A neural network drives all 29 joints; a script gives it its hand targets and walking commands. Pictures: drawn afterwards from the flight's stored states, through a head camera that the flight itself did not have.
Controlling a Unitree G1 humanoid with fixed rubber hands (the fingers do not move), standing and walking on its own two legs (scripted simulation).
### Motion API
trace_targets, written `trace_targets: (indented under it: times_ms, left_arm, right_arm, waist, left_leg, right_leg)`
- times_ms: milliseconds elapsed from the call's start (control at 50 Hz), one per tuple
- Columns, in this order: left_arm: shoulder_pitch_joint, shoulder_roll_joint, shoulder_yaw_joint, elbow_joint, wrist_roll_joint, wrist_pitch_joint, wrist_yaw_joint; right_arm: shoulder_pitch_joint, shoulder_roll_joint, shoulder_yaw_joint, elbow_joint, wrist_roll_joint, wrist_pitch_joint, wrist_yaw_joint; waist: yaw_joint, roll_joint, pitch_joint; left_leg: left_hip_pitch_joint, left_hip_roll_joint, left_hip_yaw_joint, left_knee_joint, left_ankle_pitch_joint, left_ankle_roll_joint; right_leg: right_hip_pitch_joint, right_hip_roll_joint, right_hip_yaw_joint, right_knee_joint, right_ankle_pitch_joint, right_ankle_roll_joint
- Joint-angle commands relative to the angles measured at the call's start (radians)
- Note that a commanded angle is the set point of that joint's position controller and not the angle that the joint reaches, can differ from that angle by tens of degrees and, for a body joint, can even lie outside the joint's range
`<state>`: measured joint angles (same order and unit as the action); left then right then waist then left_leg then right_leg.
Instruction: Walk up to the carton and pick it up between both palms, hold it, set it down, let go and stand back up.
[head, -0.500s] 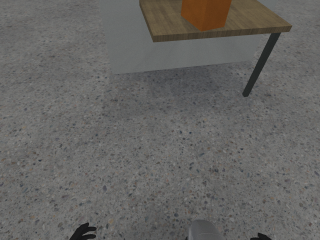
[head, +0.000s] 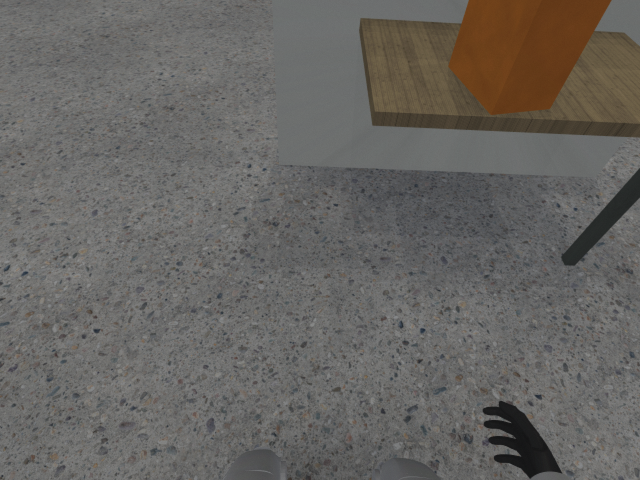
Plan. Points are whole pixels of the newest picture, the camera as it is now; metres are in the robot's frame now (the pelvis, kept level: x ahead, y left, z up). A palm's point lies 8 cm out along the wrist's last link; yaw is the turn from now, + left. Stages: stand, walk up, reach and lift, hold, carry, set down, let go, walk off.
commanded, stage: walk up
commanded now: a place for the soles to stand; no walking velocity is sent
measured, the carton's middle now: (520, 30) +1.08 -0.45 +0.08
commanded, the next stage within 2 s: none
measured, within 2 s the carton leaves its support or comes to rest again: neither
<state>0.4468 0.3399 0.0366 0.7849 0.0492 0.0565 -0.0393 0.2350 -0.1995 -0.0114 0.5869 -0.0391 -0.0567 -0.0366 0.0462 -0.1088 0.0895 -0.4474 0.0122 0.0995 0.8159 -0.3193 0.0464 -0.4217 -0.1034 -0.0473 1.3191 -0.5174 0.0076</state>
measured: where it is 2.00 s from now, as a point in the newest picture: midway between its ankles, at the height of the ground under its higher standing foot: (432, 344)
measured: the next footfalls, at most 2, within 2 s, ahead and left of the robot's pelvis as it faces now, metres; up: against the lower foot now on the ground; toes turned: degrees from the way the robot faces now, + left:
right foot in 0.24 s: +0.24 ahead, -0.22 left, +0.00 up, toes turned -11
left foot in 0.58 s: +0.36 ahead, +0.00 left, +0.00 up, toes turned +7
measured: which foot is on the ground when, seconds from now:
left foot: down 0.00-0.26, up 0.28-0.56, down 0.58-0.94, up 0.96-1.00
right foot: up 0.00-0.22, down 0.24-0.58, up 0.60-0.90, down 0.92-1.00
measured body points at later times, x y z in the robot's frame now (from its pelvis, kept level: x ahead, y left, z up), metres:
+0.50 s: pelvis +0.19 -0.11 +0.01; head +0.20 -0.09 +0.46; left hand +0.22 +0.16 -0.12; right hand +0.30 -0.36 -0.09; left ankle +0.26 +0.00 -0.66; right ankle +0.20 -0.21 -0.70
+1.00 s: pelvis +0.36 -0.21 +0.00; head +0.37 -0.21 +0.45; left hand +0.50 +0.05 -0.11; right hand +0.39 -0.49 -0.13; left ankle +0.32 -0.03 -0.66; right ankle +0.43 -0.33 -0.70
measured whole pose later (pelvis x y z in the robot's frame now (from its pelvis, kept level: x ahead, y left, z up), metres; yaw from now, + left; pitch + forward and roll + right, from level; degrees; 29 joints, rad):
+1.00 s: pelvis +0.36 -0.21 +0.00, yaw -2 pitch -3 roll +0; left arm 0.27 0.27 0.05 0.65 0.03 -0.01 -0.06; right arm 0.40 -0.28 -0.05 0.75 -0.03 0.00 -0.02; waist -0.01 -0.01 0.07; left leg -0.36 0.11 -0.02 1.11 -0.59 0.02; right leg -0.46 -0.09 -0.10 0.88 -0.35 -0.01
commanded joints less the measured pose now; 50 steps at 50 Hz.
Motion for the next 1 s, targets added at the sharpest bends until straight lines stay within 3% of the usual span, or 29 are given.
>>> trace_targets:
  times_ms: [0, 40, 100, 160, 200, 220, 240, 260, 280, 300, 340, 380, 440, 480, 520, 540, 560, 580, 600, 620, 660, 700, 760, 860, 900, 920, 940, 960, 980]
  left_arm:
    - [-0.052, 0.059, 0.023, -0.178, 0.005, -0.031, -0.009]
    - [-0.028, 0.050, 0.026, -0.167, 0.004, -0.031, -0.022]
    - [-0.067, 0.028, 0.027, -0.177, -0.011, -0.038, -0.039]
    - [-0.063, 0.028, 0.037, -0.178, -0.008, -0.052, -0.046]
    - [0.019, 0.037, 0.050, -0.160, -0.005, -0.067, -0.043]
    - [0.070, 0.059, 0.060, -0.140, -0.001, -0.075, -0.038]
    - [0.107, 0.101, 0.074, -0.134, -0.006, -0.088, -0.033]
    - [0.138, 0.199, 0.101, -0.144, -0.005, -0.095, -0.018]
    - [0.137, 0.255, 0.110, -0.154, -0.023, -0.090, -0.001]
    - [0.109, 0.252, 0.106, -0.147, -0.034, -0.087, 0.018]
    - [0.026, 0.169, 0.077, -0.139, -0.008, -0.088, 0.038]
    - [-0.062, 0.099, 0.045, -0.137, -0.004, -0.095, 0.036]
    - [-0.081, 0.105, 0.039, -0.109, 0.012, -0.102, 0.032]
    - [-0.103, 0.118, 0.036, -0.102, 0.013, -0.096, 0.025]
    - [-0.165, 0.104, 0.024, -0.115, -0.001, -0.080, 0.017]
    - [-0.163, 0.074, 0.011, -0.121, -0.003, -0.075, 0.009]
    - [-0.141, 0.029, -0.006, -0.136, 0.000, -0.074, 0.003]
    - [-0.106, 0.025, -0.001, -0.179, -0.004, -0.059, -0.004]
    - [-0.133, 0.100, 0.030, -0.186, 0.002, -0.031, -0.003]
    - [-0.146, 0.095, 0.031, -0.197, -0.002, -0.018, -0.002]
    - [-0.143, 0.066, 0.033, -0.200, 0.005, -0.015, -0.004]
    - [-0.098, 0.044, 0.037, -0.190, 0.006, -0.020, -0.014]
    - [-0.123, 0.016, 0.037, -0.200, -0.007, -0.028, -0.029]
    - [-0.080, 0.012, 0.047, -0.191, -0.010, -0.057, -0.047]
    - [0.043, 0.058, 0.066, -0.148, -0.006, -0.072, -0.041]
    - [0.075, 0.126, 0.089, -0.147, -0.005, -0.082, -0.035]
    - [0.116, 0.233, 0.110, -0.156, -0.015, -0.083, -0.017]
    - [0.092, 0.248, 0.113, -0.166, -0.040, -0.078, 0.004]
    - [0.066, 0.235, 0.104, -0.159, -0.036, -0.073, 0.022]
  right_arm:
    - [0.124, -0.233, -0.086, -0.013, -0.005, -0.024, -0.028]
    - [0.077, -0.227, -0.084, 0.004, -0.012, -0.041, -0.021]
    - [0.058, -0.253, -0.090, 0.021, -0.015, -0.045, -0.007]
    - [0.036, -0.266, -0.094, 0.032, -0.013, -0.032, 0.004]
    - [0.008, -0.268, -0.092, 0.036, -0.012, -0.013, 0.009]
    - [0.019, -0.245, -0.082, 0.039, -0.014, -0.003, 0.015]
    - [0.058, -0.200, -0.064, 0.035, -0.016, 0.007, 0.022]
    - [0.057, -0.140, -0.048, -0.001, 0.006, 0.014, 0.032]
    - [0.076, -0.136, -0.047, -0.029, 0.024, 0.012, 0.027]
    - [0.026, -0.149, -0.054, -0.051, 0.012, 0.010, 0.023]
    - [0.030, -0.169, -0.064, -0.055, 0.006, 0.007, 0.026]
    - [0.092, -0.168, -0.076, -0.036, -0.002, 0.007, 0.034]
    - [0.081, -0.120, -0.071, -0.044, 0.013, 0.014, 0.045]
    - [0.098, -0.100, -0.069, -0.045, 0.023, 0.007, 0.044]
    - [0.190, -0.106, -0.078, -0.029, 0.017, -0.007, 0.033]
    - [0.260, -0.138, -0.092, -0.012, 0.005, -0.013, 0.023]
    - [0.369, -0.213, -0.117, 0.004, -0.003, -0.020, 0.006]
    - [0.429, -0.326, -0.139, 0.000, -0.012, -0.014, -0.014]
    - [0.400, -0.321, -0.135, 0.005, -0.008, 0.005, -0.033]
    - [0.325, -0.292, -0.120, -0.009, -0.003, 0.008, -0.044]
    - [0.218, -0.246, -0.096, -0.010, -0.003, -0.005, -0.044]
    - [0.167, -0.223, -0.089, 0.010, -0.009, -0.025, -0.039]
    - [0.136, -0.236, -0.087, 0.026, -0.022, -0.041, -0.026]
    - [0.061, -0.280, -0.094, 0.035, -0.014, -0.021, -0.008]
    - [0.081, -0.246, -0.077, 0.040, -0.012, 0.000, 0.004]
    - [0.117, -0.187, -0.056, 0.032, -0.008, 0.010, 0.014]
    - [0.117, -0.146, -0.045, -0.002, 0.020, 0.017, 0.017]
    - [0.078, -0.149, -0.047, -0.029, 0.020, 0.019, 0.012]
    - [0.044, -0.151, -0.053, -0.042, 0.015, 0.018, 0.010]
  waist:
    - [-0.068, 0.259, -0.022]
    - [-0.039, 0.242, -0.027]
    - [-0.041, 0.272, 0.010]
    - [-0.030, 0.285, 0.013]
    - [0.029, 0.227, 0.009]
    - [0.058, 0.154, 0.005]
    - [0.076, 0.044, 0.003]
    - [0.111, -0.176, -0.031]
    - [0.118, -0.247, -0.075]
    - [0.113, -0.138, -0.023]
    - [0.068, -0.030, 0.021]
    - [0.020, -0.035, -0.003]
    - [0.015, -0.034, -0.011]
    - [-0.006, -0.037, -0.034]
    - [-0.083, 0.019, -0.067]
    - [-0.121, 0.056, -0.098]
    - [-0.174, 0.180, -0.148]
    - [-0.185, 0.356, -0.183]
    - [-0.186, 0.236, -0.129]
    - [-0.161, 0.228, -0.067]
    - [-0.110, 0.218, 0.009]
    - [-0.071, 0.260, -0.009]
    - [-0.068, 0.277, -0.002]
    - [-0.019, 0.248, -0.014]
    - [0.044, 0.122, -0.025]
    - [0.070, -0.051, -0.055]
    - [0.116, -0.246, -0.104]
    - [0.118, -0.187, -0.090]
    - [0.110, -0.116, -0.041]
  left_leg:
    - [0.254, 0.390, -0.582, -0.525, -0.214, 0.247]
    - [0.167, 0.372, -0.488, -0.513, -0.180, 0.237]
    - [0.072, 0.325, -0.354, -0.516, -0.222, 0.212]
    - [-0.024, 0.294, -0.278, -0.498, -0.367, 0.170]
    - [-0.138, 0.246, -0.187, -0.402, -0.485, 0.128]
    - [-0.202, 0.209, -0.153, -0.308, -0.533, 0.107]
    - [-0.268, 0.150, -0.094, -0.143, -0.545, 0.069]
    - [-0.356, 0.018, 0.022, 0.224, -0.376, 0.000]
    - [-0.426, -0.031, -0.072, 0.475, -0.355, -0.013]
    - [-0.476, -0.007, -0.191, 0.583, -0.272, -0.014]
    - [-0.473, 0.084, -0.188, 0.587, -0.186, -0.028]
    - [-0.322, 0.118, -0.178, 0.452, -0.176, -0.052]
    - [-0.191, 0.102, -0.103, 0.185, -0.165, -0.046]
    - [-0.056, 0.072, -0.055, 0.049, -0.078, -0.022]
    - [0.221, 0.004, 0.015, -0.125, 0.099, 0.004]
    - [0.393, -0.006, -0.010, -0.143, 0.091, 0.018]
    - [0.525, 0.116, -0.235, -0.241, -0.066, 0.048]
    - [0.560, 0.419, -0.810, -0.510, -0.385, 0.149]
    - [0.504, 0.488, -0.935, -0.565, -0.491, 0.231]
    - [0.447, 0.489, -0.886, -0.567, -0.493, 0.266]
    - [0.334, 0.444, -0.684, -0.541, -0.371, 0.253]
    - [0.255, 0.401, -0.529, -0.507, -0.174, 0.246]
    - [0.193, 0.364, -0.375, -0.475, -0.042, 0.233]
    - [-0.007, 0.303, -0.194, -0.409, -0.226, 0.149]
    - [-0.143, 0.223, -0.093, -0.241, -0.369, 0.098]
    - [-0.233, 0.140, -0.010, -0.027, -0.382, 0.041]
    - [-0.314, 0.001, 0.022, 0.334, -0.358, -0.015]
    - [-0.377, -0.022, -0.117, 0.526, -0.350, -0.013]
    - [-0.431, -0.005, -0.186, 0.611, -0.279, -0.013]
  right_leg:
    - [-0.354, -0.097, 0.116, 0.018, 0.035, 0.020]
    - [-0.268, -0.110, 0.122, -0.104, 0.071, 0.024]
    - [-0.177, -0.111, 0.069, -0.311, 0.136, 0.013]
    - [-0.003, -0.068, 0.006, -0.440, 0.201, -0.013]
    - [0.221, -0.002, -0.090, -0.535, 0.242, -0.028]
    - [0.319, 0.049, -0.132, -0.560, 0.215, -0.031]
    - [0.405, 0.047, -0.069, -0.625, 0.162, -0.045]
    - [0.388, -0.151, 0.321, -0.875, -0.207, -0.140]
    - [0.391, -0.305, 0.706, -1.095, -0.365, -0.280]
    - [0.359, -0.373, 0.771, -1.149, -0.384, -0.328]
    - [0.303, -0.360, 0.577, -1.067, -0.214, -0.326]
    - [0.197, -0.313, 0.393, -1.027, 0.039, -0.310]
    - [0.160, -0.261, 0.223, -0.990, 0.227, -0.304]
    - [0.115, -0.228, 0.140, -0.940, 0.273, -0.279]
    - [-0.031, -0.173, 0.057, -0.838, 0.163, -0.215]
    - [-0.133, -0.135, 0.026, -0.738, 0.070, -0.170]
    - [-0.224, -0.069, -0.050, -0.473, 0.102, -0.109]
    - [-0.352, 0.083, -0.069, -0.171, -0.096, -0.044]
    - [-0.414, 0.047, 0.044, -0.016, -0.081, -0.018]
    - [-0.449, 0.014, 0.072, 0.067, -0.033, -0.003]
    - [-0.450, -0.043, 0.108, 0.035, 0.004, 0.014]
    - [-0.350, -0.069, 0.137, -0.069, 0.035, 0.026]
    - [-0.274, -0.076, 0.096, -0.239, 0.068, 0.022]
    - [0.090, -0.021, -0.033, -0.521, 0.220, -0.031]
    - [0.324, 0.069, -0.118, -0.603, 0.231, -0.040]
    - [0.409, 0.000, 0.054, -0.709, 0.119, -0.069]
    - [0.379, -0.217, 0.491, -0.958, -0.177, -0.219]
    - [0.365, -0.311, 0.710, -1.088, -0.238, -0.315]
    - [0.346, -0.348, 0.709, -1.103, -0.218, -0.338]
